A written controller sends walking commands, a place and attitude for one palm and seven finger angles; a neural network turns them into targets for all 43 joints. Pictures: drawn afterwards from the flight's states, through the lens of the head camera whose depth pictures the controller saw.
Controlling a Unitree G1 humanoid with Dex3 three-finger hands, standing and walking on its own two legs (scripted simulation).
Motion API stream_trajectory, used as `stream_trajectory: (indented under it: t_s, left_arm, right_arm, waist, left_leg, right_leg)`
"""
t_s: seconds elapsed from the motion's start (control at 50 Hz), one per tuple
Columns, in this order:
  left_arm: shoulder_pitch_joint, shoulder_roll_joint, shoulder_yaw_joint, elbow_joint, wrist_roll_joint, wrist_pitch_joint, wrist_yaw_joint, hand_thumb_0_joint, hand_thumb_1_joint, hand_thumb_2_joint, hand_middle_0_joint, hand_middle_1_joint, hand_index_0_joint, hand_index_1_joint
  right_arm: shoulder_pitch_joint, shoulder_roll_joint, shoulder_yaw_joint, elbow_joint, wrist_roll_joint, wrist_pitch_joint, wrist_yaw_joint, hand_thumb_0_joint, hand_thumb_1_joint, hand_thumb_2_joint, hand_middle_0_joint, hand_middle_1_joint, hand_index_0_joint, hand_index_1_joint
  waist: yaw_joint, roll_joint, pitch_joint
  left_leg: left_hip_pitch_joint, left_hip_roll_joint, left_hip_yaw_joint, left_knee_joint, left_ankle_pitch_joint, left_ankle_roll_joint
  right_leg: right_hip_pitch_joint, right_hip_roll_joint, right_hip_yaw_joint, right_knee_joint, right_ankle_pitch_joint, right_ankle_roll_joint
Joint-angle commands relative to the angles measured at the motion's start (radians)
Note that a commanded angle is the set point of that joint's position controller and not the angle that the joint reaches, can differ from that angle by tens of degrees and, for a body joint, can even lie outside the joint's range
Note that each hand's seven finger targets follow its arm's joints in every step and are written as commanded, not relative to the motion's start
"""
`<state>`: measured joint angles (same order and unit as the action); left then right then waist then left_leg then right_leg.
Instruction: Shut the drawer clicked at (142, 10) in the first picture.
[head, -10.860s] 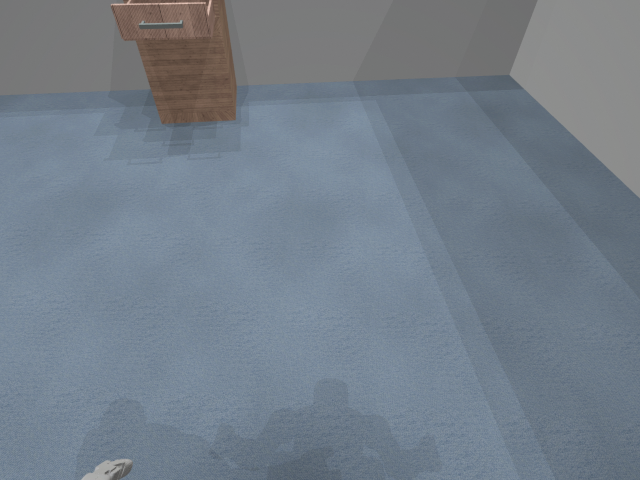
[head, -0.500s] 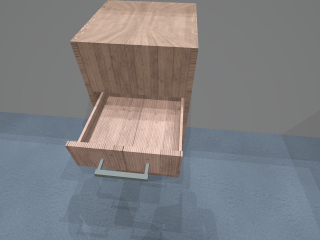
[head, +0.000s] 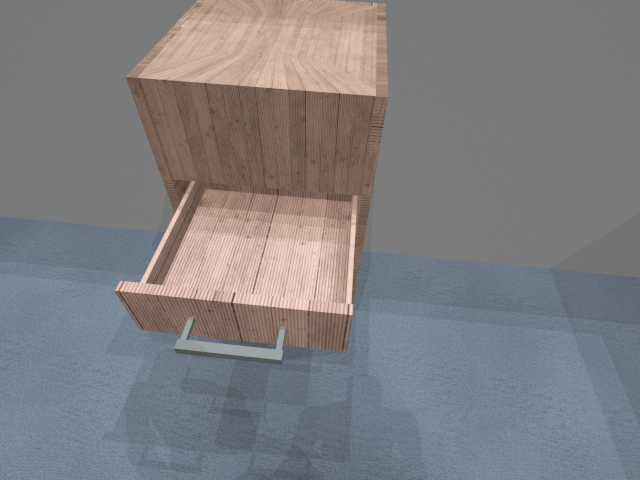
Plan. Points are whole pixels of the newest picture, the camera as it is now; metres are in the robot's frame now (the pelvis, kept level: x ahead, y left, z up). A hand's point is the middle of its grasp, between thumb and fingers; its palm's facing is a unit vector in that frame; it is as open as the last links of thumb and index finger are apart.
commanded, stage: come to a stop and stand still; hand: left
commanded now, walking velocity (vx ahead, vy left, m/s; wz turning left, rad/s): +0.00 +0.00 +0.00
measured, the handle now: (232, 340) +0.35 +0.17 -0.13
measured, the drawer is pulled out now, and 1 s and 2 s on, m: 0.28 0.28 0.28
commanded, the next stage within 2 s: look again from close up in 0.10 s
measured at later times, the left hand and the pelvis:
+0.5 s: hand out of the picture -0.03 +0.14 -0.18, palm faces +0.03 -0.99 -0.14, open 7.3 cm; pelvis +0.00 -0.01 +0.00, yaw +0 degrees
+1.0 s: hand out of the picture -0.03 +0.16 -0.18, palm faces +0.03 -0.99 -0.17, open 7.3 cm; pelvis -0.02 +0.00 +0.00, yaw +1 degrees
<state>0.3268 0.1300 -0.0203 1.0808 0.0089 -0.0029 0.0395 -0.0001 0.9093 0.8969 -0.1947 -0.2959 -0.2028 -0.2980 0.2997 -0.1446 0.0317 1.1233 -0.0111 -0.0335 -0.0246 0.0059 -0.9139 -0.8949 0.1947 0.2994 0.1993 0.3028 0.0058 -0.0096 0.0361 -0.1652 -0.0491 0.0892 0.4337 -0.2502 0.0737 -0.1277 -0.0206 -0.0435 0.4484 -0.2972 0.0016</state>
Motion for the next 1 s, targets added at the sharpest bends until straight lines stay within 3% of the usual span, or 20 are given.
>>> stream_trajectory:
  t_s: [0.0,0.78,0.8,0.82,0.84,0.86,0.9,0.92,0.98]
  left_arm:
    - [0.08,0.088,0.011,-0.02,0.001,-0.016,0.011,0.0,0.9,0.9,-0.2,-0.3,-0.2,-0.3]
    - [0.105,0.061,0.011,0.003,0.002,-0.017,0.009,0.0,0.9,0.9,-0.2,-0.3,-0.2,-0.3]
    - [0.121,0.105,0.011,0.031,0.021,-0.049,0.04,0.0,0.9,0.9,-0.2,-0.3,-0.2,-0.3]
    - [0.123,0.145,0.024,0.015,0.015,-0.057,0.04,0.0,0.9,0.9,-0.2,-0.3,-0.2,-0.3]
    - [0.129,0.123,0.017,0.002,0.003,-0.058,0.03,0.0,0.9,0.9,-0.2,-0.3,-0.2,-0.3]
    - [0.125,0.098,0.007,0.008,-0.004,-0.058,0.026,0.0,0.9,0.9,-0.2,-0.3,-0.2,-0.3]
    - [0.095,0.086,0.006,-0.003,-0.006,-0.042,0.021,0.0,0.9,0.9,-0.2,-0.3,-0.2,-0.3]
    - [0.08,0.089,0.006,-0.008,-0.002,-0.035,0.019,0.0,0.9,0.9,-0.2,-0.3,-0.2,-0.3]
    - [0.069,0.086,0.006,-0.018,0.003,-0.024,0.012,0.0,0.9,0.9,-0.2,-0.3,-0.2,-0.3]
  right_arm:
    - [0.071,-0.089,-0.019,-0.01,0.006,-0.009,-0.007,0.0,-0.9,-0.9,0.2,0.3,0.2,0.3]
    - [0.098,-0.058,-0.021,0.016,0.007,-0.014,-0.01,0.0,-0.9,-0.9,0.2,0.3,0.2,0.3]
    - [-0.014,-0.114,-0.025,-0.063,0.011,-0.015,-0.002,0.0,-0.9,-0.9,0.2,0.3,0.2,0.3]
    - [0.022,-0.11,-0.027,-0.095,0.007,-0.019,-0.007,0.0,-0.9,-0.9,0.2,0.3,0.2,0.3]
    - [0.096,-0.071,-0.023,-0.075,-0.001,-0.022,-0.011,0.0,-0.9,-0.9,0.2,0.3,0.2,0.3]
    - [0.109,-0.079,-0.023,-0.064,-0.004,-0.022,-0.013,0.0,-0.9,-0.9,0.2,0.3,0.2,0.3]
    - [0.079,-0.088,-0.027,-0.072,0.003,-0.007,-0.013,0.0,-0.9,-0.9,0.2,0.3,0.2,0.3]
    - [0.068,-0.09,-0.028,-0.077,0.001,-0.004,-0.011,0.0,-0.9,-0.9,0.2,0.3,0.2,0.3]
    - [0.051,-0.098,-0.032,-0.091,0.001,0.013,0.0,0.0,-0.9,-0.9,0.2,0.3,0.2,0.3]
  waist:
    - [-0.004,0.002,0.058]
    - [-0.004,-0.001,0.061]
    - [0.021,-0.031,0.039]
    - [-0.019,0.029,-0.033]
    - [-0.027,0.032,-0.104]
    - [-0.025,0.014,-0.16]
    - [-0.021,0.018,-0.106]
    - [-0.019,0.021,-0.043]
    - [-0.019,0.005,0.105]
  left_leg:
    - [0.006,0.148,-0.146,-0.091,0.215,-0.015]
    - [0.012,0.156,-0.15,-0.129,0.171,-0.014]
    - [-0.051,0.171,-0.14,0.085,0.402,-0.044]
    - [-0.011,0.136,-0.124,0.08,0.46,-0.075]
    - [0.008,0.129,-0.131,0.04,0.367,-0.064]
    - [0.015,0.143,-0.143,0.054,0.407,-0.047]
    - [0.002,0.153,-0.153,0.022,0.309,-0.034]
    - [-0.028,0.156,-0.16,0.011,0.289,-0.03]
    - [-0.122,0.142,-0.179,-0.067,-0.005,-0.026]
  right_leg:
    - [-0.057,-0.09,0.085,-0.077,0.151,-0.044]
    - [-0.07,-0.092,0.084,-0.096,0.125,-0.044]
    - [-0.079,-0.118,0.108,-0.083,0.446,-0.025]
    - [-0.001,-0.148,0.112,-0.025,0.718,-0.05]
    - [0.05,-0.152,0.111,0.027,0.645,-0.069]
    - [0.069,-0.141,0.093,0.027,0.581,-0.073]
    - [0.018,-0.114,0.087,-0.01,0.323,-0.067]
    - [-0.021,-0.102,0.08,-0.018,0.261,-0.065]
    - [-0.117,-0.089,0.093,-0.072,0.017,-0.065]
